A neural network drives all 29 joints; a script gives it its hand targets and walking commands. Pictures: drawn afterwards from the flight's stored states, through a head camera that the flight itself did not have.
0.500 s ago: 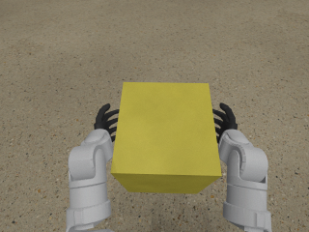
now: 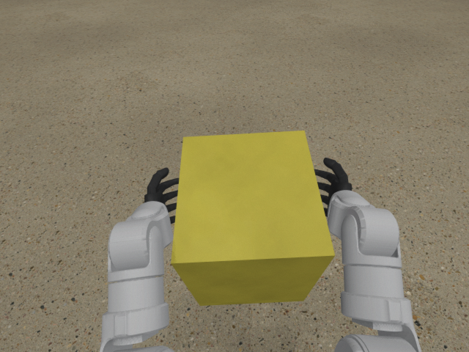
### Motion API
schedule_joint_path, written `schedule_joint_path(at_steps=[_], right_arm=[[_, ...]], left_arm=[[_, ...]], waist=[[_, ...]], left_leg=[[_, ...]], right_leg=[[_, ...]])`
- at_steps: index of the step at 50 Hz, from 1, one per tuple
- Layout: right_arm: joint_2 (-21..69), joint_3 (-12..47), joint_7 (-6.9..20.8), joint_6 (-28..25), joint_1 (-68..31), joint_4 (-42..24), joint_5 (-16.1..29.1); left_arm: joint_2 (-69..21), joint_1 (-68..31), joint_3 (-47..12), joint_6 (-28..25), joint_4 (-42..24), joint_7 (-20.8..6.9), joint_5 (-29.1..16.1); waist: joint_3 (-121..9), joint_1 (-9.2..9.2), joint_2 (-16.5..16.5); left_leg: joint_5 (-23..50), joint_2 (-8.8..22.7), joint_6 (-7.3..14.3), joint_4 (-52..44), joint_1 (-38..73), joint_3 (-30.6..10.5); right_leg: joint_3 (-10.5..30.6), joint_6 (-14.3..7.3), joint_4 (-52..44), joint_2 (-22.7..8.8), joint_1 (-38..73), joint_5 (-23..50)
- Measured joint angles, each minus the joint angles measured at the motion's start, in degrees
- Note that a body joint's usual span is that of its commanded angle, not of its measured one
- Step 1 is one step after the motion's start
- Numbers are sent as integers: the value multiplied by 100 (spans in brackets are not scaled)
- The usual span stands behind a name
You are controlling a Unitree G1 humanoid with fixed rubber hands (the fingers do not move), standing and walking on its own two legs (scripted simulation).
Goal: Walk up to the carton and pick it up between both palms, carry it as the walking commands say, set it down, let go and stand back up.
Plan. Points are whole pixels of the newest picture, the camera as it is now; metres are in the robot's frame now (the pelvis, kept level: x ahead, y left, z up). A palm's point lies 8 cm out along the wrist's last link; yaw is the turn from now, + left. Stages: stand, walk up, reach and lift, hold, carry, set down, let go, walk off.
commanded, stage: carry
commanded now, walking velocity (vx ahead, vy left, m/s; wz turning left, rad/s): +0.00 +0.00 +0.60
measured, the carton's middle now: (247, 225) +0.35 -0.01 +0.05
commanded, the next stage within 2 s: none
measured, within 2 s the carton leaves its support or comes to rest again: neither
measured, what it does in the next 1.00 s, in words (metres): walks backwards, turning left: right foot, then left foot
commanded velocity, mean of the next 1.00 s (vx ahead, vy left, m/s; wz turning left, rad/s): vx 0.00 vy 0.00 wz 0.60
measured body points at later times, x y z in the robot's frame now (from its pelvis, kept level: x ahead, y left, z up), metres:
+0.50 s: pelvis -0.05 -0.01 +0.02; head -0.03 -0.02 +0.46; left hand +0.24 +0.21 +0.12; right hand +0.33 -0.07 +0.12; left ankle -0.06 +0.10 -0.66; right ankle -0.02 -0.11 -0.72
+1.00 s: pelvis -0.11 +0.00 +0.01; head -0.10 +0.01 +0.46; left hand +0.08 +0.33 +0.11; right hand +0.25 +0.09 +0.11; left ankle -0.10 +0.11 -0.72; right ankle -0.04 -0.11 -0.69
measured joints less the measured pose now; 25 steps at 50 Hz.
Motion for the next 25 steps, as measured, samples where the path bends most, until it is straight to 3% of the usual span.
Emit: schedule_joint_path(at_steps=[2, 6, 11, 15, 17, 20, 22, 25], right_arm=[[115, 0, -11, -26, 122, -16, -101], [271, -110, -7, -114, 314, -331, -181], [263, -157, 14, -151, 328, -600, -174], [198, -134, 19, -80, 330, -665, -156], [93, -112, 36, -28, 372, -648, -119], [-41, -95, 57, 45, 524, -598, 19], [-107, -85, 43, 75, 413, -478, 91], [-167, -46, 28, 60, 182, -334, 150]], left_arm=[[79, 27, 1, 27, 67, -14, -94], [91, -18, -33, -57, 50, -11, -201], [89, -124, -111, -161, -17, -2, -238], [43, -146, -116, -158, -16, 0, -213], [-73, -108, -103, -181, 36, 4, -140], [-263, 7, -106, -149, 77, 18, 39], [-329, 40, -44, -159, 62, 22, 102], [-319, 23, 4, -169, -45, 32, 125]], waist=[[63, 134, 21], [207, 311, 70], [245, 321, 164], [138, 250, 285], [102, 234, 463], [9, 81, 349], [54, -21, 291], [116, -98, 203]], left_leg=[[1, 5, 43, -19, -46, -114], [228, -79, 64, -158, -152, -377], [453, -243, 53, -232, -316, -675], [586, -368, -8, -234, -450, -892], [447, -346, -94, -77, -506, -1023], [-889, -302, -334, 1218, -865, -606], [-976, -174, -407, 1822, -963, -358], [-916, 10, -474, 1889, -843, -157]], right_leg=[[270, 58, 599, 251, -260, -326], [480, 39, 894, 519, -510, -150], [604, -21, 243, 768, -338, 40], [555, -108, -943, 979, 210, 393], [413, -481, -1381, 1061, 409, 1113], [209, -735, -1468, 822, 502, 1160], [96, -710, -1617, 655, 608, 1209], [-33, -632, -1701, 426, 649, 1298]])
